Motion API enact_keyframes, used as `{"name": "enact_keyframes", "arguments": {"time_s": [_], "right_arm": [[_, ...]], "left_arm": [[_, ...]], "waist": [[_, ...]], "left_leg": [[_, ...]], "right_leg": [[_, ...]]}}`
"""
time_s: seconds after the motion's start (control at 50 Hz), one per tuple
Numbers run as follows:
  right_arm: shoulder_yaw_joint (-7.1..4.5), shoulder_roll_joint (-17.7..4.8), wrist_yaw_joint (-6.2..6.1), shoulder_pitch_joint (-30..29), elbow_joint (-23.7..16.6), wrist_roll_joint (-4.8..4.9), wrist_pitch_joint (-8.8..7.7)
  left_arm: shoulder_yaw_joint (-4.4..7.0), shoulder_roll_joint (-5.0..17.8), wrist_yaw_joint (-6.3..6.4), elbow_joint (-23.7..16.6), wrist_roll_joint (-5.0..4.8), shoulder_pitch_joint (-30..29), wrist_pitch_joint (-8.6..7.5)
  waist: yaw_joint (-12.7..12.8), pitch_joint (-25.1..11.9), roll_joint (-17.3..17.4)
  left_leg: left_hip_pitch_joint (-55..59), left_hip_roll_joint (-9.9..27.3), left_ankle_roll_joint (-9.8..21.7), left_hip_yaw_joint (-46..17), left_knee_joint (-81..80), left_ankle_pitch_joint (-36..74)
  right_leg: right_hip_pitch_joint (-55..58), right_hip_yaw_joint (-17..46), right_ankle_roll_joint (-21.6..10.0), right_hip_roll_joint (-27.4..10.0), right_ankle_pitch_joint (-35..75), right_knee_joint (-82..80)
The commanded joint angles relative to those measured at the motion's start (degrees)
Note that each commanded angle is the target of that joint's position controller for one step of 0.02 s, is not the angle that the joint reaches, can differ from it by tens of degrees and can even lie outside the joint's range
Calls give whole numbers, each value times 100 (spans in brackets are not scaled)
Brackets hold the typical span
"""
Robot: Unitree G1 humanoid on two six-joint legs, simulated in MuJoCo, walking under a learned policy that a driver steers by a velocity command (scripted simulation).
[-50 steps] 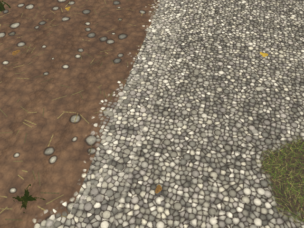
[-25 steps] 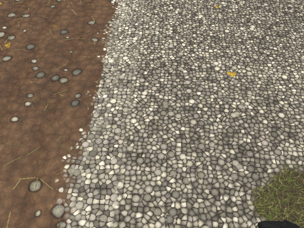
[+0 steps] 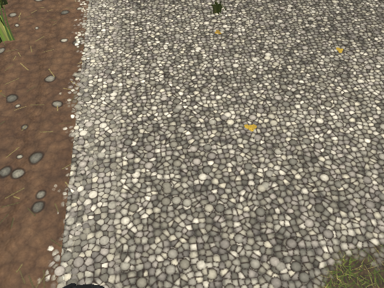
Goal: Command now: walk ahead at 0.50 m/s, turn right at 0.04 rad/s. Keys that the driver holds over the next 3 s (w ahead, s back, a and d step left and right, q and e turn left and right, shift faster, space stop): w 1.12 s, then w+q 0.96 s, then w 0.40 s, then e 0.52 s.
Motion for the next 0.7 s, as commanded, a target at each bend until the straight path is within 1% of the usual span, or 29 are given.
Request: {"name": "enact_keyframes", "arguments": {"time_s": [0.02, 0.04, 0.06, 0.08, 0.1, 0.14, 0.16, 0.18, 0.22, 0.26, 0.32, 0.36, 0.4, 0.44, 0.46, 0.48, 0.5, 0.52, 0.54, 0.56, 0.58, 0.6, 0.62, 0.64, 0.66, 0.7], "right_arm": [[-186, -820, -55, 19, -494, -77, -19], [-172, -710, -2, -286, -574, -71, -49], [-148, -588, 28, -392, -564, -51, -47], [-150, -553, 51, -370, -526, -119, 11], [-132, -475, 90, -269, -464, -173, 81], [-136, -424, 145, -374, -490, -191, 158], [-138, -413, 162, -552, -543, -197, 182], [-136, -408, 171, -785, -611, -200, 199], [-127, -407, 174, -1271, -764, -189, 213], [-95, -369, 175, -1697, -900, -166, 203], [-24, -293, 170, -2256, -1068, -139, 181], [-4, -314, 155, -2560, -1172, -131, 165], [-7, -370, 143, -2743, -1266, -129, 140], [-27, -426, 121, -2669, -1284, -128, 98], [-55, -470, 92, -2419, -1217, -128, 72], [-106, -553, 48, -1891, -1048, -136, 39], [-179, -659, -7, -931, -715, -176, -16], [-303, -1058, -79, 123, -459, -310, -64], [-470, -1702, -79, 472, -404, -362, -45], [-431, -1405, -28, 17, -444, -87, 35], [-342, -1091, -19, -642, -543, -40, 37], [-247, -720, 9, -936, -562, -66, -5], [-196, -555, 0, -1025, -506, -70, -48], [-144, -397, -17, -1048, -417, -56, -81], [-129, -383, -21, -936, -345, -62, -126], [-157, -514, -21, -656, -193, -27, -204]], "left_arm": [[434, 1295, 89, 376, -188, 2093, 70], [339, 942, 63, 303, -207, 1616, 50], [281, 711, 42, 285, -190, 1344, 14], [251, 605, 56, 319, -208, 1262, -22], [228, 532, 71, 379, -213, 1252, -58], [253, 615, 78, 530, -243, 1500, -146], [269, 667, 80, 605, -269, 1607, -167], [279, 692, 81, 667, -273, 1713, -175], [267, 655, 83, 789, -271, 1935, -161], [253, 638, 80, 888, -265, 2100, -147], [248, 680, 90, 1040, -247, 2372, -148], [243, 698, 112, 1158, -221, 2569, -135], [247, 733, 147, 1261, -189, 2676, -113], [261, 793, 182, 1323, -166, 2608, -94], [270, 840, 195, 1330, -158, 2501, -90], [284, 892, 200, 1345, -149, 2420, -77], [274, 878, 193, 1341, -171, 2321, -52], [213, 723, 183, 1200, -222, 2315, -64], [99, 88, 115, 1105, -418, 3027, -66], [257, 694, 137, 1160, -244, 2641, -56], [289, 713, 119, 991, -235, 2160, -70], [263, 608, 97, 944, -236, 1898, -97], [263, 503, 83, 964, -199, 1852, -50], [245, 413, 52, 991, -117, 1955, 34], [232, 316, 16, 1028, -90, 2015, 104], [226, 249, -35, 977, -77, 1857, 179]], "waist": [[836, -1038, -712], [661, -447, -515], [499, -228, -416], [360, -95, -488], [251, -99, -517], [194, -131, -414], [191, -57, -377], [224, 16, -350], [318, 163, -325], [398, 240, -307], [549, 312, -333], [641, 370, -347], [657, 424, -365], [545, 394, -381], [400, 264, -418], [170, -22, -440], [-239, -526, -272], [-584, -1201, 107], [-266, -1903, 1485], [-223, -1678, 702], [36, -737, 455], [140, -348, 152], [301, -119, 193], [463, -61, 311], [511, -97, 358], [555, -54, 304]], "left_leg": [[-3434, 80, 291, -447, 3356, -183], [-3441, 293, 310, -480, 3199, 348], [-3188, 462, 286, -462, 2894, 689], [-2950, 553, 218, -419, 2682, 831], [-2734, 591, 144, -388, 2580, 950], [-2754, 586, 46, -288, 2492, 1164], [-2921, 625, -6, -253, 2382, 1327], [-3108, 671, -54, -226, 2242, 1517], [-3448, 721, -135, -168, 1850, 1885], [-3514, 700, -174, -91, 1304, 2211], [-3342, 564, -128, 72, 521, 2567], [-3303, 472, -39, 150, 156, 2595], [-3283, 408, 94, 159, -105, 2410], [-3002, 283, 270, 210, -340, 2033], [-2564, 131, 375, 281, -461, 1806], [-1887, -68, 488, 356, -596, 1641], [-711, -186, 637, 405, -949, 1881], [863, 756, 922, -608, -998, 1561], [2438, 2485, 1756, -3546, -1563, 1165], [2001, 2326, 1721, -4092, -2079, 891], [1155, 2138, 1540, -3058, -2145, 901], [466, 1882, 1382, -2456, -2364, 1398], [7, 1611, 1177, -1952, -2501, 1804], [-351, 1391, 1023, -1556, -2626, 2078], [-465, 1329, 1006, -1368, -2682, 2350], [-498, 1263, 1062, -1116, -2815, 2683]], "right_leg": [[3527, 3666, -1101, -2211, -1346, -1556], [2807, 2910, -965, -1933, -1019, -1701], [2291, 2358, -780, -1631, -607, -1917], [1941, 1972, -649, -1414, -239, -2053], [1742, 1680, -588, -1257, 62, -2165], [1737, 1421, -665, -1193, 694, -2268], [1758, 1308, -699, -1176, 791, -2351], [1795, 1225, -721, -1158, 799, -2434], [1926, 1080, -729, -1103, 940, -2517], [2021, 912, -697, -1026, 1177, -2515], [2218, 725, -647, -1001, 1601, -2463], [2515, 683, -641, -1074, 1833, -2382], [2862, 696, -632, -1208, 2129, -2233], [3110, 645, -573, -1301, 2828, -1918], [3133, 566, -503, -1290, 3606, -1570], [3119, 489, -428, -1232, 4333, -929], [2814, 289, -314, -1008, 4345, 160], [1662, 122, -207, -746, 2727, 1739], [-479, -97, 70, 406, -1468, 4002], [-1046, 771, -32, 317, -2103, 4528], [-1274, 781, -72, -23, -1606, 4453], [-1118, 754, -73, -228, -1224, 4113], [-864, 727, -44, -380, -1062, 3780], [-551, 702, 23, -469, -969, 3528], [-382, 644, 75, -462, -918, 3425], [-521, 525, 171, -509, -753, 3198]]}}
